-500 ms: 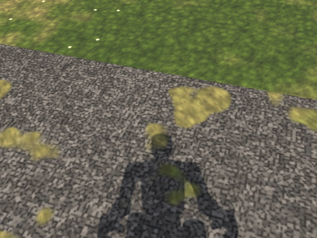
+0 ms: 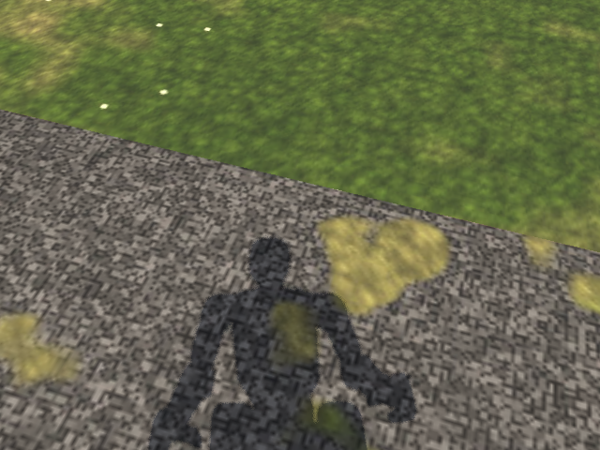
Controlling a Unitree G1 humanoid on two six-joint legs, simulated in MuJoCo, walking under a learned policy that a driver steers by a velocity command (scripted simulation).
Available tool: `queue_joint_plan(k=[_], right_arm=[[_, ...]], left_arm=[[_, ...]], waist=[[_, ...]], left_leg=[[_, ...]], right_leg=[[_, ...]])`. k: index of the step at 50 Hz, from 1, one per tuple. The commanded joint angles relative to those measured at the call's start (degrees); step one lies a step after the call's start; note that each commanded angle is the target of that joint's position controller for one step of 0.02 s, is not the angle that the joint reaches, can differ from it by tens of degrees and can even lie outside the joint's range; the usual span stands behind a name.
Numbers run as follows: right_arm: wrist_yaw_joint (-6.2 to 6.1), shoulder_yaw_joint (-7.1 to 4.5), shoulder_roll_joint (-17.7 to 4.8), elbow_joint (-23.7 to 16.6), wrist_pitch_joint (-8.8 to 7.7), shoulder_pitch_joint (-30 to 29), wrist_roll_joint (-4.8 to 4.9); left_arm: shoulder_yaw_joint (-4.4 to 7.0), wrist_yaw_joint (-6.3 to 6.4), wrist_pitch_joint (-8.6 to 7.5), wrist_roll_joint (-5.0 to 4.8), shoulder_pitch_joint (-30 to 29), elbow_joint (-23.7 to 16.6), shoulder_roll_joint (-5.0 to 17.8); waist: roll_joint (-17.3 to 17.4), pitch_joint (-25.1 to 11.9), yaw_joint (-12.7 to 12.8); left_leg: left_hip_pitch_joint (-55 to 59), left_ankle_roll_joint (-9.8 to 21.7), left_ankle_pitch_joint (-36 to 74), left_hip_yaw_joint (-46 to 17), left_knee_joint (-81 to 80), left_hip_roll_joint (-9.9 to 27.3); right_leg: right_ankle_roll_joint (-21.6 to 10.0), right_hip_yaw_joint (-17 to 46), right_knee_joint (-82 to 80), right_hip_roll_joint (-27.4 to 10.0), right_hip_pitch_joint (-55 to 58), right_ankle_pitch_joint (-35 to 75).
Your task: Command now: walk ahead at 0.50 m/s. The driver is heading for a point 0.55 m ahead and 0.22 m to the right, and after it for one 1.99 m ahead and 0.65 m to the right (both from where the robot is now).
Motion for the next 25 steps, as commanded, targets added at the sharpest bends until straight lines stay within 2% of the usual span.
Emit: queue_joint_plan(k=[1, 2, 4, 6, 10, 13, 16, 18, 19, 20, 21, 22, 23, 24, 25], right_arm=[[0.21, -0.71, -4.49, -1.36, -0.9, 1.52, -0.54], [0.05, -0.88, -5.26, -0.69, -1.05, 2.56, -0.43], [-0.75, -1.38, -7.07, 0.24, -1.21, 4.12, -0.72], [-1.51, -1.5, -7.46, 1.13, -1.05, 5.89, -0.81], [-2.31, -1.31, -7.72, 1.96, -0.9, 7.46, -0.71], [-2.63, -1.35, -8.03, 3.25, -0.54, 10.01, -0.42], [-2.79, -1.6, -8.4, 4.21, 0.55, 11.8, -0.09], [-3.07, -1.94, -9.37, 3.99, 1.39, 10.93, 0.22], [-3.3, -2.18, -10.27, 3.45, 1.75, 9.77, 0.32], [-3.6, -2.45, -11.18, 2.93, 2.14, 9.02, 0.38], [-3.89, -2.58, -11.7, 2.4, 2.65, 7.98, 0.35], [-4.07, -2.34, -11.43, 1.63, 2.75, 7.29, 0.44], [-3.89, -1.32, -8.88, -0.2, 1.86, 8.36, -1.01], [-2.55, 0.82, -2.19, -2.24, -0.5, 12.21, -0.79], [-1.53, -0.5, -7.8, -3.17, -2.94, 6.06, 1.2]], left_arm=[[1.42, 0.59, 0.44, 0.42, 2.13, -3.05, 3.33], [1.43, 0.68, 0.92, 0.5, 2.14, -3.13, 2.75], [1.67, 0.79, 1.53, 0.48, -0.77, -4.11, 3.07], [1.84, 0.63, 1.65, 0.58, -4.48, -5.21, 3.15], [1.52, -0.36, 1.3, 0.22, -10.57, -7.12, 2.16], [0.94, -1.24, 1.29, 0.26, -15.49, -9.23, 1.33], [0.55, -2.43, 1.27, 0.21, -19.21, -11.82, 1.02], [0.66, -3.31, 1.23, 0.15, -19.72, -13.41, 1.51], [1.03, -3.63, 1.26, 0.17, -18.55, -13.86, 2.33], [1.68, -3.79, 1.39, 0.24, -15.87, -13.82, 3.55], [2.86, -3.82, 1.51, 0.17, -9.34, -12.6, 5.56], [4.79, -3.25, 1.64, 0.07, 0.09, -10.37, 9.14], [6.42, -1.82, 2.2, 0.19, 8.07, -9.08, 15.09], [6.1, -2.04, 1.69, 0.17, 5.87, -10.55, 16.58], [4.83, -2.03, 1.6, 0.67, 6.83, -10.39, 11.88]], waist=[[6.24, -3.51, 0.94], [5.95, -2.68, 1.31], [4.99, -1.03, 1.16], [4.41, -0.12, 0.12], [4.68, 1.14, -1.87], [4.07, 3.02, -3.77], [3.65, 4.22, -4.85], [4.55, 3.92, -3.92], [5.66, 2.48, -2.69], [7.12, -0.03, -0.93], [7.56, -3.77, 2.76], [5.88, -8.7, 7.43], [-4.37, -15.11, 8.69], [-14.42, -21.95, 3.35], [-7.44, -20.89, 6.66]], left_leg=[[9.09, 9.54, 4.59, -17.05, -17.29, 14.8], [7.95, 10.03, 6.4, -15.38, -18.35, 14.55], [8.81, 10.11, 9.14, -12.23, -19.84, 14.91], [11.07, 9.12, 11.08, -9.48, -20.33, 14.82], [13.19, 6.44, 11.77, -2.93, -21.1, 13.48], [18.25, 5.86, 12.55, -0.34, -20.88, 14.93], [25.3, 5.41, 16.67, 1.48, -17.69, 17.18], [27.81, 4.51, 25.69, 2.93, -13.66, 18.19], [28.05, 3.81, 35.51, 4.03, -10.22, 18.18], [28.06, 3.1, 46.1, 5.0, -5.15, 18.05], [26.48, 2.06, 53.03, 6.31, 3.92, 17.09], [19.51, 0.06, 48.86, 7.43, 16.99, 14.55], [3.26, -2.29, 21.86, 7.96, 36.64, 10.42], [-19.09, -4.83, -23.14, -1.79, 54.73, -2.38], [-25.22, -2.85, -21.3, -10.54, 56.94, 1.56]], right_leg=[[-0.27, 2.56, -1.49, -5.83, -9.2, 5.4], [0.14, 2.17, -2.99, -6.05, -9.5, 6.5], [1.04, 2.43, -7.15, -6.46, -13.72, 11.43], [1.49, 3.04, -12.42, -6.26, -17.4, 17.39], [0.88, 2.2, -23.95, -3.81, -16.48, 27.13], [0.31, 0.75, -29.33, -2.86, -17.84, 28.01], [-0.64, -0.98, -32.33, -2.25, -20.51, 23.33], [-1.91, -3.37, -33.4, -1.06, -18.85, 17.69], [-2.86, -5.35, -33.52, 0.55, -15.2, 14.69], [-3.9, -7.37, -33.03, 2.72, -10.03, 11.93], [-5.35, -8.72, -34.12, 5.23, -1.21, 11.41], [-7.71, -6.61, -37.64, 6.28, 13.5, 14.78], [-12.12, 11.94, -37.94, -5.86, 31.2, 17.28], [-23.67, 45.16, -48.39, -17.92, 47.49, 9.72], [-20.38, 42.01, -50.9, -16.04, 46.88, 8.2]])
